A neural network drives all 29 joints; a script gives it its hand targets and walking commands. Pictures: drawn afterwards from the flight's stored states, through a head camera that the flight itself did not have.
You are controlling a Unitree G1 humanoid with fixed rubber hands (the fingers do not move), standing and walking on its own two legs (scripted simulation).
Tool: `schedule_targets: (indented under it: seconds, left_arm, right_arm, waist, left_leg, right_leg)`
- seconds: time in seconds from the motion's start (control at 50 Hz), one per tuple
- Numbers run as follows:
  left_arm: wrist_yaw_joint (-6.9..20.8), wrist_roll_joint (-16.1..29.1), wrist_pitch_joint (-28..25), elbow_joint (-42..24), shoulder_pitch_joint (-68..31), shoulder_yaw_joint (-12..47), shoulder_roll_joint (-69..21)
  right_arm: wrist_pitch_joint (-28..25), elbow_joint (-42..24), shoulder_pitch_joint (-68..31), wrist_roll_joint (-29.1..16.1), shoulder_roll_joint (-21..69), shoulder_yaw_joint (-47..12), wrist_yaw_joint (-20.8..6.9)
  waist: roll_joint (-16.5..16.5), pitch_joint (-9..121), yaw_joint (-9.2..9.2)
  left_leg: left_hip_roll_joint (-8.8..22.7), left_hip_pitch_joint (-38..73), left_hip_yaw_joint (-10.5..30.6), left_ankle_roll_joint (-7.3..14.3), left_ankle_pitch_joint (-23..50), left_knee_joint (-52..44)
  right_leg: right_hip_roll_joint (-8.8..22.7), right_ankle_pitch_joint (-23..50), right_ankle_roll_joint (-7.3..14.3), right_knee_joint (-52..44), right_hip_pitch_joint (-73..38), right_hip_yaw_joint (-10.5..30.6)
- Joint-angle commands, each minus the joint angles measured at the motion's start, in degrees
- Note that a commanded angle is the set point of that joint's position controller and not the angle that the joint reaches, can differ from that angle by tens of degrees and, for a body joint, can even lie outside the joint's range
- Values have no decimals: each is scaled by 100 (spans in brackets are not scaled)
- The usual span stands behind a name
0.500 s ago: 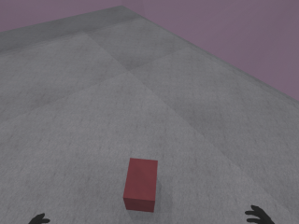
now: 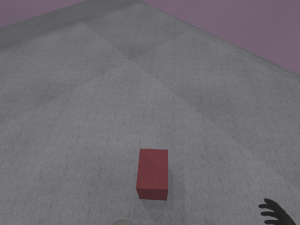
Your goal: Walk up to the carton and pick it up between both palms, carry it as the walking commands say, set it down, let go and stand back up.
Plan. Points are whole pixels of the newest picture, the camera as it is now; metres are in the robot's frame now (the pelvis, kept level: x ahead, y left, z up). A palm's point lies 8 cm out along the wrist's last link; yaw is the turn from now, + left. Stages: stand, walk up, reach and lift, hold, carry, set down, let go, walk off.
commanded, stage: walk up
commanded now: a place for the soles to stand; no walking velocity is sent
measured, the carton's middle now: (153, 174) +0.48 +0.02 -0.64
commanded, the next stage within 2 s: reach and lift in 1.82 s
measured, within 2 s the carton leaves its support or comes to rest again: neither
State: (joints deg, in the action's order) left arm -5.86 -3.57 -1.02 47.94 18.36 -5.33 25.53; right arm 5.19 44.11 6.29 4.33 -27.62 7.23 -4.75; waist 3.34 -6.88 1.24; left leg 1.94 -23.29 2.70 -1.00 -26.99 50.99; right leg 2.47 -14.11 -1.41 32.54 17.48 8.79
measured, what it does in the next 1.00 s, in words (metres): steps to the left: left foot, then right foot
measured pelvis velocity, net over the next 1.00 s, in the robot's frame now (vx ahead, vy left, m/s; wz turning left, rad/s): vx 0.04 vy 0.10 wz -0.20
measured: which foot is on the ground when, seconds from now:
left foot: up 0.00-0.06, down 0.08-1.00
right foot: down 0.00-0.08, up 0.10-0.28, down 0.30-1.00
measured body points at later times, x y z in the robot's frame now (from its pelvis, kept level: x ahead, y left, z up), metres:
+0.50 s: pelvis +0.04 +0.10 +0.01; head +0.04 +0.10 +0.46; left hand +0.19 +0.39 -0.09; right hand +0.11 -0.23 -0.09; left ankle +0.04 +0.20 -0.73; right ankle +0.03 -0.03 -0.73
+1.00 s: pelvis +0.04 +0.10 +0.01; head +0.05 +0.09 +0.46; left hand +0.20 +0.39 -0.10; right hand +0.08 -0.23 -0.10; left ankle +0.04 +0.20 -0.73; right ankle +0.03 -0.03 -0.73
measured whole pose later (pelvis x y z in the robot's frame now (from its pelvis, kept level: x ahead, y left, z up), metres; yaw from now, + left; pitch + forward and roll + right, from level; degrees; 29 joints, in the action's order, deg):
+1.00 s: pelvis +0.04 +0.10 +0.01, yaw -11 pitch -4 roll +1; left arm -1.0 0.3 1.0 56.0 8.8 -1.2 21.8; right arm 0.2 52.5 8.9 -0.3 -22.7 1.9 -0.6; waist 0.2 -4.7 -1.0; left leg 2.5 -5.5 -11.2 0.7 -16.1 25.4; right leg -1.2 -14.4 -1.1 27.8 9.8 7.3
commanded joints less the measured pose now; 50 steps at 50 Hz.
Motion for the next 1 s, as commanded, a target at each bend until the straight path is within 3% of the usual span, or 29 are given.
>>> schedule_targets:
  seconds: [0.0, 0.02, 0.04, 0.06, 0.08, 0.1, 0.12, 0.14, 0.18, 0.24, 0.26, 0.28, 0.3, 0.32, 0.34, 0.38, 0.4, 0.44, 0.5, 0.58, 0.66, 0.7, 0.9, 0.94, 0.98]
  left_arm:
    - [-22, -35, -52, -664, 103, -450, 1707]
    - [25, -8, -9, -762, -86, -419, 1716]
    - [70, 85, 35, -899, -422, -359, 1677]
    - [93, 205, 35, -923, -348, -231, 1290]
    - [94, 294, -14, -1075, -300, -60, 793]
    - [-2, 358, 24, -1118, -217, -64, 949]
    - [-1, 420, 62, -1097, -31, -172, 1227]
    - [57, 436, 93, -1025, 113, -188, 1300]
    - [228, 421, 80, -847, 514, -123, 1099]
    - [388, 405, 38, -697, 404, -11, 902]
    - [407, 354, 12, -700, 312, -33, 968]
    - [409, 319, 1, -724, 155, -45, 1100]
    - [394, 276, -25, -780, -54, -73, 1285]
    - [402, 294, -56, -871, -386, -49, 1329]
    - [449, 307, -64, -872, -643, -35, 1287]
    - [555, 430, -93, -721, -672, 106, 938]
    - [572, 444, -75, -617, -633, 123, 885]
    - [541, 428, -55, -442, -582, 98, 963]
    - [498, 445, -30, -275, -645, 148, 883]
    - [468, 439, 43, -87, -861, 186, 788]
    - [455, 417, 96, 81, -1014, 183, 778]
    - [453, 403, 108, 139, -1066, 184, 791]
    - [440, 384, 103, 472, -1133, 174, 776]
    - [441, 392, 98, 488, -1136, 161, 799]
    - [434, 385, 84, 527, -1129, 156, 815]
  right_arm:
    - [-44, -819, -91, -39, -511, 106, -36]
    - [-78, -782, 179, -106, -512, 104, -12]
    - [-137, -674, 669, -137, -542, 114, 16]
    - [-193, -547, 1027, -114, -810, 191, 65]
    - [-226, -631, 1017, -55, -1419, 297, 97]
    - [-237, -842, 430, -65, -1449, 251, 153]
    - [-220, -927, 182, -83, -1338, 261, 187]
    - [-244, -890, 37, -119, -1160, 220, 240]
    - [-298, -864, -194, -186, -950, 55, 357]
    - [-387, -747, -304, -347, -861, -123, 396]
    - [-430, -676, -235, -390, -817, -189, 386]
    - [-484, -562, 23, -428, -716, -272, 391]
    - [-549, -548, 209, -485, -561, -367, 392]
    - [-592, -530, 320, -542, -464, -415, 381]
    - [-580, -414, 406, -566, -569, -324, 402]
    - [-684, -393, 305, -480, -746, -304, 445]
    - [-728, -343, 170, -471, -802, -310, 446]
    - [-783, -187, 202, -468, -864, -300, 446]
    - [-758, -43, 258, -516, -748, -337, 448]
    - [-696, 21, 203, -512, -719, -336, 445]
    - [-659, 56, 90, -479, -736, -309, 453]
    - [-653, 113, 141, -474, -748, -298, 453]
    - [-606, 417, 42, -475, -685, -254, 459]
    - [-601, 463, 6, -465, -694, -240, 467]
    - [-592, 525, 2, -462, -636, -237, 471]
  waist:
    - [-1477, 471, 90]
    - [-1682, 550, -53]
    - [-1602, 667, -415]
    - [-760, 843, -661]
    - [1068, 796, -779]
    - [727, 804, -615]
    - [635, 681, -533]
    - [440, 480, -394]
    - [502, 400, -80]
    - [228, 286, 33]
    - [104, 289, 53]
    - [-271, 360, 7]
    - [-902, 518, -65]
    - [-1124, 464, -216]
    - [-831, 323, -289]
    - [-585, 462, -296]
    - [-496, 521, -174]
    - [-540, 678, -131]
    - [-27, 800, -157]
    - [193, 795, -172]
    - [191, 741, -170]
    - [32, 725, -214]
    - [-365, 602, -217]
    - [-315, 604, -211]
    - [-549, 572, -223]
  left_leg:
    - [147, 92, -73, 4, -68, -564]
    - [66, 712, -230, 83, 88, -1066]
    - [-38, 1759, -380, 189, 734, -1659]
    - [139, 2490, -126, 318, 778, -2314]
    - [1626, 2189, 1967, 747, -28, -3469]
    - [1933, 1280, 2090, 1399, -651, -3498]
    - [1932, 734, 1941, 1631, -1023, -3449]
    - [1812, 437, 1794, 1582, -1001, -3390]
    - [1379, 535, 1050, 1266, -364, -3192]
    - [1322, 74, 587, 923, 7, -2990]
    - [1291, -23, 392, 728, -5, -2830]
    - [1233, 46, 336, 509, 97, -2658]
    - [902, -28, 88, 246, 318, -2134]
    - [409, 305, -261, 48, 603, -1777]
    - [257, 1195, -228, 144, 590, -2042]
    - [760, 1878, 46, 332, 1060, -2845]
    - [929, 1603, 191, 406, 1134, -3011]
    - [1093, 1460, 136, 503, 1955, -3003]
    - [962, 1742, -334, 421, 2935, -2815]
    - [1019, 1737, -459, 407, 2813, -2916]
    - [1069, 1737, -534, 416, 2575, -3016]
    - [1115, 1709, -536, 421, 2401, -3029]
    - [906, 1891, -731, 404, 1491, -3151]
    - [891, 1923, -712, 396, 1353, -3163]
    - [819, 2044, -739, 379, 1361, -3119]
  right_leg:
    - [1081, -301, 1288, -835, 100, 1186]
    - [954, -216, 1205, -653, 546, 950]
    - [682, -351, 942, -285, 1343, 619]
    - [165, -987, 632, 696, 1883, 154]
    - [-677, -1899, 209, 2045, 2398, -516]
    - [-363, -2247, 153, 2663, 1747, -163]
    - [-240, -2174, 151, 3042, 1376, -205]
    - [-153, -1893, 142, 3060, 1158, -224]
    - [-21, -1390, 88, 2260, 785, -293]
    - [-102, -517, 211, 348, -514, -662]
    - [-147, -131, 294, -201, -948, -509]
    - [-35, -98, 392, -726, -1164, -42]
    - [558, -282, 596, -1126, -1254, 1106]
    - [974, -452, 819, -1463, -746, 1642]
    - [975, -564, 1064, -1219, 248, 1394]
    - [373, 274, 484, -918, 474, 534]
    - [137, 737, 353, -725, -68, 215]
    - [145, 1260, 321, -416, -658, 91]
    - [171, 1589, 353, -426, -727, -3]
    - [119, 1540, 316, -406, -763, -80]
    - [82, 1463, 309, -403, -743, -129]
    - [79, 1436, 322, -450, -769, -122]
    - [112, 1547, 380, -661, -610, 60]
    - [146, 1500, 385, -721, -588, 138]
    - [175, 1553, 420, -848, -472, 223]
